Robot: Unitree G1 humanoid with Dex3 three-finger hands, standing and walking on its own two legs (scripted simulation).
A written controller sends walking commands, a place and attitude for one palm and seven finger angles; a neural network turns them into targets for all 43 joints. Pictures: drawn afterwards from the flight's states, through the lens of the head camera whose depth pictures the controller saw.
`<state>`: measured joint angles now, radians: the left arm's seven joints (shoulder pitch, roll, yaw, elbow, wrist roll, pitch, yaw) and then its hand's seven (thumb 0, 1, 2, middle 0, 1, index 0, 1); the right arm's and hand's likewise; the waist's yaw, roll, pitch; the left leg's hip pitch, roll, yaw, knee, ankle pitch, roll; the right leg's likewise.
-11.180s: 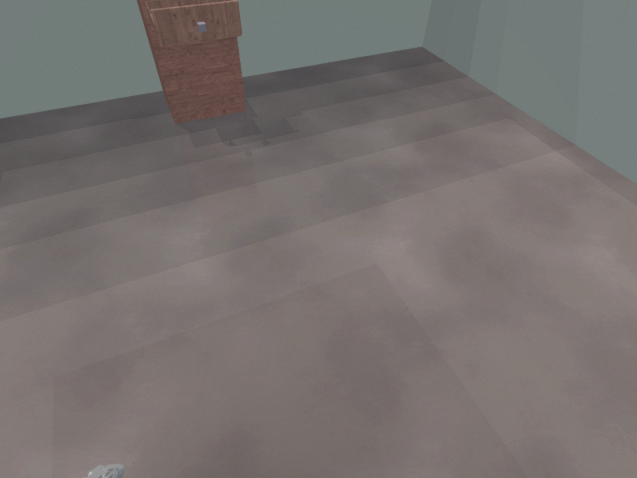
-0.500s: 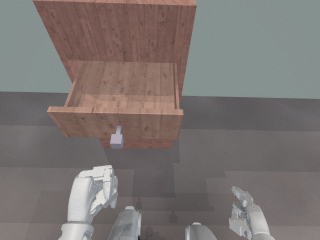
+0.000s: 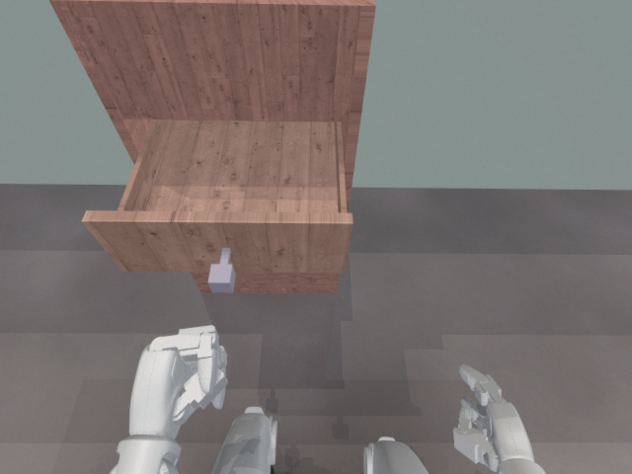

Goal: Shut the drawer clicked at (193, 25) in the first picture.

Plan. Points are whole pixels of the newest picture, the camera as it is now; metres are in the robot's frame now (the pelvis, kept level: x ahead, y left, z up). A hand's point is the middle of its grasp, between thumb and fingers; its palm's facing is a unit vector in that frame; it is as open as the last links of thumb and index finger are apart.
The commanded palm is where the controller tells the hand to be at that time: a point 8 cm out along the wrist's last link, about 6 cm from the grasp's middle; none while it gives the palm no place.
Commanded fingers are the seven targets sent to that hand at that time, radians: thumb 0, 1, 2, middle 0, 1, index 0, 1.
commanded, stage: bring the fist close to the handle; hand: left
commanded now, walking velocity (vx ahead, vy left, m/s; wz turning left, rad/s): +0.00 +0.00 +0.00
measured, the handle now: (223, 268) +0.41 +0.16 -0.05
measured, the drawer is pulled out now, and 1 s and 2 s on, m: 0.22 0.22 0.20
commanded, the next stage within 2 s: push the drawer shut in 1.26 s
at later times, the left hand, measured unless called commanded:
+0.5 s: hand (233, 351) +0.27 +0.12 -0.01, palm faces -0.01 -1.00 -0.02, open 3.3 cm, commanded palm +0.26 +0.17 -0.01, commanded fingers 0.00 0.90 0.90 -1.40 -1.60 -1.40 -1.60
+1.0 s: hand (240, 331) +0.31 +0.12 -0.04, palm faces -0.02 -1.00 -0.02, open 3.3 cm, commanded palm +0.29 +0.17 -0.05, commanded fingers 0.00 0.90 0.90 -1.40 -1.60 -1.40 -1.60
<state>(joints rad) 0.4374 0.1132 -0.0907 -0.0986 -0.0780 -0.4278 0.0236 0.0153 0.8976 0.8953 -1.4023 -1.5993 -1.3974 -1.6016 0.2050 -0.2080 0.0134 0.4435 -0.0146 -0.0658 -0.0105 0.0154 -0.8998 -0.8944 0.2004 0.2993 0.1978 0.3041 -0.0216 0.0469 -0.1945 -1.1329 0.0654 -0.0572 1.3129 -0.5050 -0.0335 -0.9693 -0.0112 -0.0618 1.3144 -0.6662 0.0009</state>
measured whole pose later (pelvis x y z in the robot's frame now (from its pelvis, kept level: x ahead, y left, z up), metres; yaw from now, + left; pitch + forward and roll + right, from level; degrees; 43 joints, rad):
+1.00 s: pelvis -0.02 +0.01 -0.06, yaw -2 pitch +27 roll -4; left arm -0.01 0.13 -0.01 0.24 -0.07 -0.47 0.05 0.02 0.90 0.90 -1.40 -1.60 -1.40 -1.60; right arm 0.15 -0.21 0.00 0.53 -0.03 0.03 0.02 0.01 -0.90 -0.89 0.20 0.30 0.20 0.30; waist -0.04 0.04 -0.22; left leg -1.47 0.07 -0.05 1.54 -0.55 -0.02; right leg -1.30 -0.01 -0.04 1.55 -0.72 0.02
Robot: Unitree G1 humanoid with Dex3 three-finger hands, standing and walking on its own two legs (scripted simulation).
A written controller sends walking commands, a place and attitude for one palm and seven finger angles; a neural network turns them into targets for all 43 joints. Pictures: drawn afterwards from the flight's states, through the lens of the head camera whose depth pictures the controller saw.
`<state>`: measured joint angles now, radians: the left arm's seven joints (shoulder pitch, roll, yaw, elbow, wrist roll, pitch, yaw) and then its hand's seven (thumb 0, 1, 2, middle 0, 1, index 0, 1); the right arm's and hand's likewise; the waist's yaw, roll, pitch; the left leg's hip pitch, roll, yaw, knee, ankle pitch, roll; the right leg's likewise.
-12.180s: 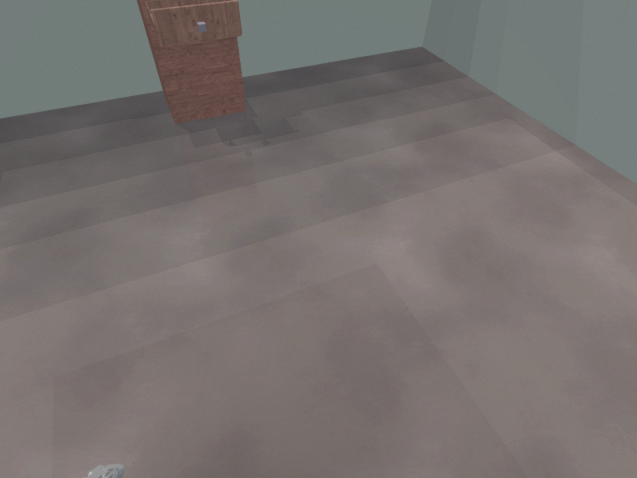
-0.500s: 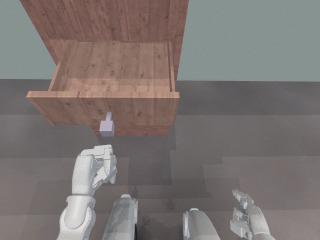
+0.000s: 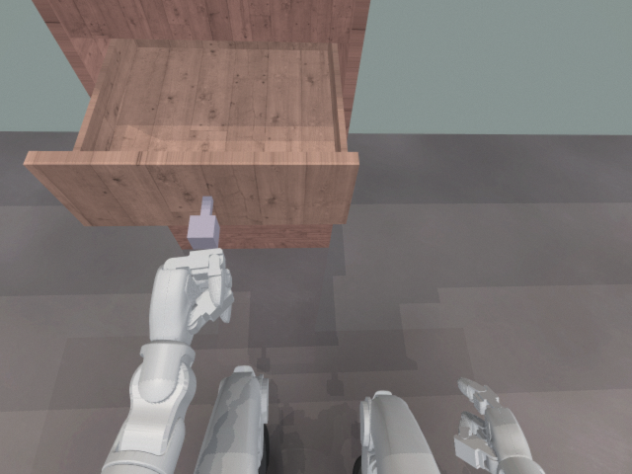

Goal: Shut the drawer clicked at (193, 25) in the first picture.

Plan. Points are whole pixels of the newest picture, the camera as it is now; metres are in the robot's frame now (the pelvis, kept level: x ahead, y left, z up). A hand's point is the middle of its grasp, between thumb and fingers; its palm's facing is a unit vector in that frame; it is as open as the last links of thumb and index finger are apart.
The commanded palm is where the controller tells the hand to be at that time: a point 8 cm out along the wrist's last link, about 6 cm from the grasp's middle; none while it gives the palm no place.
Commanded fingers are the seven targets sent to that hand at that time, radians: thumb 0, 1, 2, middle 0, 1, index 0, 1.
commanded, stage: bring the fist close to the handle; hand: left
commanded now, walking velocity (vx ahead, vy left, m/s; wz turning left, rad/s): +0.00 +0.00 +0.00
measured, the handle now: (205, 221) +0.42 +0.17 +0.01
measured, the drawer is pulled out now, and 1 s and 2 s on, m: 0.22 0.20 0.07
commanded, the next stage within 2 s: push the drawer shut in 0.26 s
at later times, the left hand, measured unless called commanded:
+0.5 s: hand (225, 288) +0.33 +0.13 +0.01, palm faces +0.03 -1.00 -0.03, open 3.3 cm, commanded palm +0.32 +0.17 +0.01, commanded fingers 0.00 0.90 0.90 -1.40 -1.60 -1.40 -1.60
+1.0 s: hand (222, 260) +0.37 +0.14 +0.01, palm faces +0.01 -1.00 -0.04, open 2.8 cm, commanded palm +0.38 +0.18 +0.01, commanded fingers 0.00 0.90 0.90 -1.40 -1.60 -1.40 -1.60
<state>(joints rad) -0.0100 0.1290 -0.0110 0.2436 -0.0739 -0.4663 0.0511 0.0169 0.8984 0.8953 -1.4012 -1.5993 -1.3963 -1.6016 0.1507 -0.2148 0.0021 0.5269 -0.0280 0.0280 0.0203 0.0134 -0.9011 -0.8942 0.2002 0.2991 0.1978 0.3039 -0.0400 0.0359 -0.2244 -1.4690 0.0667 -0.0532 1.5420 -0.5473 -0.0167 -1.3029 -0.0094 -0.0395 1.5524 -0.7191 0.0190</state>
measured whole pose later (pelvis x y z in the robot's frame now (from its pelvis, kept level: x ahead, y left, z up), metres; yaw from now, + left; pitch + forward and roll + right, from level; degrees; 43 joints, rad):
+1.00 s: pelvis -0.02 +0.00 -0.01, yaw +0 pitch +27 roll -4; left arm -0.29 0.20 0.09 0.51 -0.09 -0.49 0.00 -0.04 0.77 0.94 -1.40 -1.60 -1.40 -1.60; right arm 0.16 -0.23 0.01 0.61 -0.02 0.03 -0.02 0.01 -0.90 -0.89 0.20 0.30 0.20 0.30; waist -0.06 0.04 -0.21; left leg -1.52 0.07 -0.07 1.56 -0.52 -0.02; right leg -1.35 0.00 -0.05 1.57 -0.69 0.02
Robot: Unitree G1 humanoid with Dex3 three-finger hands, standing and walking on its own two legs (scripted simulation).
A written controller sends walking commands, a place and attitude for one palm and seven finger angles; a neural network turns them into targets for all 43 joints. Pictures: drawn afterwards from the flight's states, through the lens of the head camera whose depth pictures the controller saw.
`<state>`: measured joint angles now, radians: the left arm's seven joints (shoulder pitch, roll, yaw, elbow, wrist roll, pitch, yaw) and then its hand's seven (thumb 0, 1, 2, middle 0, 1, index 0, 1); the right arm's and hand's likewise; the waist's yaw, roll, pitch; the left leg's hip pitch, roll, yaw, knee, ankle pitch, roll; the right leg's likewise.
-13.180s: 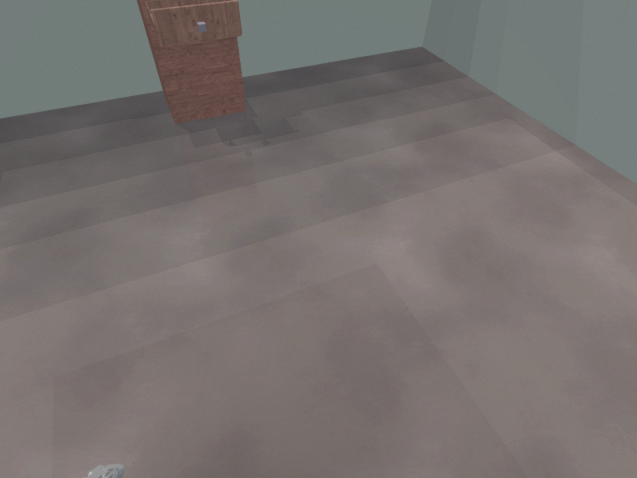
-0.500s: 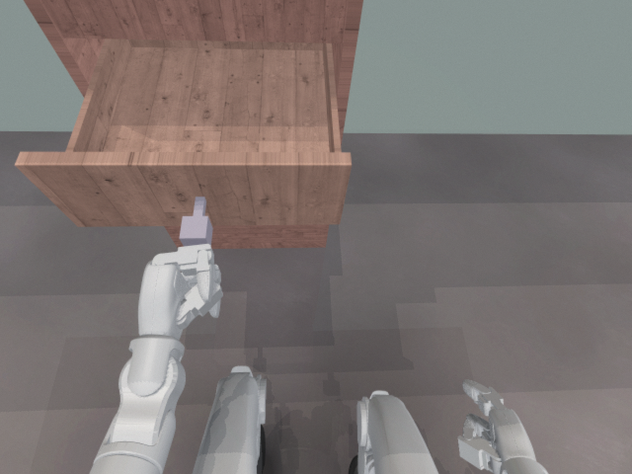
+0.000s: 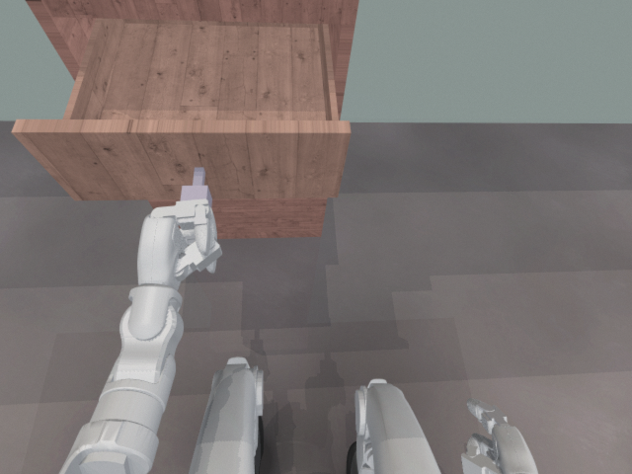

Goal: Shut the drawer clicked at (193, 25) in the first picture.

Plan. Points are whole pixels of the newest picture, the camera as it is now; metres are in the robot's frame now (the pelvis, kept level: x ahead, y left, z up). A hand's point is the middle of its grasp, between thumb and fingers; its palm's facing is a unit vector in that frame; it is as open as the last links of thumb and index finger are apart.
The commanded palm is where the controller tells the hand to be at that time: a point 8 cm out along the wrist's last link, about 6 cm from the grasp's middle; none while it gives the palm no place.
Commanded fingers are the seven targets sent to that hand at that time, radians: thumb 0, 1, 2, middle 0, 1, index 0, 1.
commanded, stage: push the drawer shut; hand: left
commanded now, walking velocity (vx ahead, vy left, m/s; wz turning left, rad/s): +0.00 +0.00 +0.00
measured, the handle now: (197, 191) +0.46 +0.17 +0.02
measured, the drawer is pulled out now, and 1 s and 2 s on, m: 0.20 0.07 0.00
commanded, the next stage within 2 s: pull the fist back off the drawer in 1.96 s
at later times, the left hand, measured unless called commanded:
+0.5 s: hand (223, 194) +0.46 +0.14 +0.02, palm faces +0.06 -1.00 -0.04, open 3.0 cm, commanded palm +0.45 +0.18 +0.02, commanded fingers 0.00 0.90 0.90 -1.40 -1.60 -1.40 -1.60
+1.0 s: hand (226, 154) +0.52 +0.14 +0.02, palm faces +0.08 -1.00 -0.04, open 3.0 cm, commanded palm +0.51 +0.18 +0.02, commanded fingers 0.00 0.90 0.90 -1.40 -1.60 -1.40 -1.60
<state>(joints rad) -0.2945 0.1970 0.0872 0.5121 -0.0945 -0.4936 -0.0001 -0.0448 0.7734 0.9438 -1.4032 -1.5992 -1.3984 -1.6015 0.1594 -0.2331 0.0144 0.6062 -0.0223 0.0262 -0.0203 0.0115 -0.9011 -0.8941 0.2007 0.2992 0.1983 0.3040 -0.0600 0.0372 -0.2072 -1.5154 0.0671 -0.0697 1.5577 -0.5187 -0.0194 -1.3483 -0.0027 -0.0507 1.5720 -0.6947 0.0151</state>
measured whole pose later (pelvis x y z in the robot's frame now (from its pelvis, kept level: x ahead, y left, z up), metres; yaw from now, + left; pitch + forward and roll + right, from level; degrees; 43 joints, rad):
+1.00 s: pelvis -0.01 +0.00 -0.02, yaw -2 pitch +32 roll -5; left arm -0.88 0.37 0.34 1.06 -0.01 -0.51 -0.01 -0.01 0.82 0.97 -1.40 -1.60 -1.40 -1.60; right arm 0.24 -0.24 0.03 0.65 -0.06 0.08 0.01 0.01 -0.90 -0.89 0.20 0.30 0.20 0.30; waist -0.17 0.05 -0.19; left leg -1.65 0.09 -0.07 1.60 -0.51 -0.02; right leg -1.49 0.02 -0.04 1.61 -0.68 0.01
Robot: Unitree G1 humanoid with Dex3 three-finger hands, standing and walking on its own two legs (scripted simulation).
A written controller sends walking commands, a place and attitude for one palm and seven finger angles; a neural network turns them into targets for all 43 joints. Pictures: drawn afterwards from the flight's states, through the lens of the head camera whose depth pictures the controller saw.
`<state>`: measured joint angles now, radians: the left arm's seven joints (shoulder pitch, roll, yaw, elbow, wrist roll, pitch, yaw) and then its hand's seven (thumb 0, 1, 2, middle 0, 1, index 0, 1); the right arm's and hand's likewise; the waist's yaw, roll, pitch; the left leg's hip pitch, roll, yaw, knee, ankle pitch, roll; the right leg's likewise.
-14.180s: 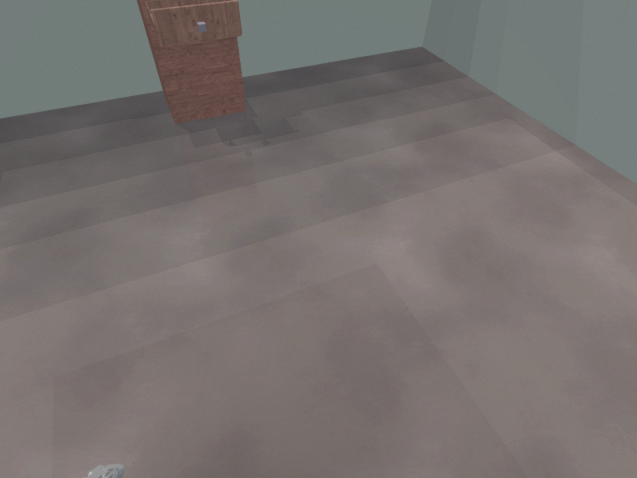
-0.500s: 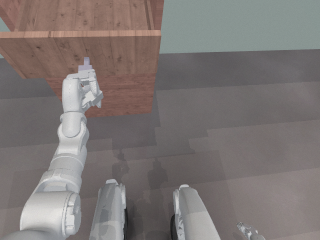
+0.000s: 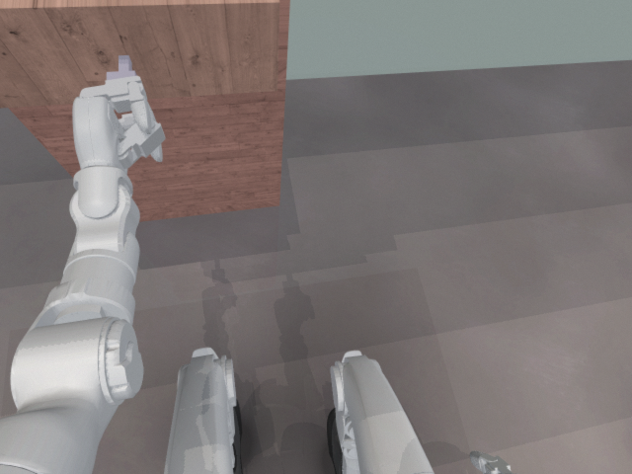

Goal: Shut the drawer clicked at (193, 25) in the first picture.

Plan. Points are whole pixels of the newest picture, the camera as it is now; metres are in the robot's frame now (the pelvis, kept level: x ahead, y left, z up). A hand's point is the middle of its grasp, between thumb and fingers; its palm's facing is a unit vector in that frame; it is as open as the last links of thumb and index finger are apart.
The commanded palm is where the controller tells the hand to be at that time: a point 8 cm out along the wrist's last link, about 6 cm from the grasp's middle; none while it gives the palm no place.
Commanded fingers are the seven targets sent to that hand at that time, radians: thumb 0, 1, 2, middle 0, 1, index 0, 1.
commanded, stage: push the drawer shut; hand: left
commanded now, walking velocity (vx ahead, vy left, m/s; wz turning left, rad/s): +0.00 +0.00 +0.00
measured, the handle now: (125, 80) +0.59 +0.21 +0.04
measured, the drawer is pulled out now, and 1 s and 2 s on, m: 0.07 0.00 0.00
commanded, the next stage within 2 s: pull the fist back off the drawer in 0.96 s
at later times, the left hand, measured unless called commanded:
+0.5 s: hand (148, 92) +0.57 +0.18 +0.04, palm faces +0.11 -0.99 -0.03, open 3.0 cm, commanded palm +0.57 +0.20 +0.04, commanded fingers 0.00 0.90 0.90 -1.40 -1.60 -1.40 -1.60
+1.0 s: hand (139, 82) +0.59 +0.19 +0.04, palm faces +0.11 -0.99 -0.04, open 2.9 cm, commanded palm +0.64 +0.18 +0.04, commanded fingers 0.00 0.90 0.90 -1.40 -1.60 -1.40 -1.60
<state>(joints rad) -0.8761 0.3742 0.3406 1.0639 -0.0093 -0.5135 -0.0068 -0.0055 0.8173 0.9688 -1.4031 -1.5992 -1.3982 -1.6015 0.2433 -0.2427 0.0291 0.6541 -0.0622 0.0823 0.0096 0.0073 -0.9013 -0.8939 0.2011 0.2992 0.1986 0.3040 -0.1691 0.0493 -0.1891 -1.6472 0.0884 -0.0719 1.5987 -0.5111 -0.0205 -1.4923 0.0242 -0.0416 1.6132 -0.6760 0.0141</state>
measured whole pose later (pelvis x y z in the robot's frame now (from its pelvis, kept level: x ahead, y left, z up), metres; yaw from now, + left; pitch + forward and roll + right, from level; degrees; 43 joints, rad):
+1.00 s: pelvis -0.02 +0.01 -0.03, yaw -3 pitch +35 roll -9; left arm -1.23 0.65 0.37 1.19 0.07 -0.32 -0.05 -0.05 0.58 0.97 -1.40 -1.60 -1.40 -1.60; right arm 0.29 -0.23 0.12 0.65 -0.07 0.06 0.00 0.00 -0.90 -0.89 0.20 0.30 0.20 0.30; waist -0.29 0.03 -0.15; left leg -1.83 0.09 -0.12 1.68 -0.48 -0.01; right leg -1.65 0.04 -0.08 1.66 -0.63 0.03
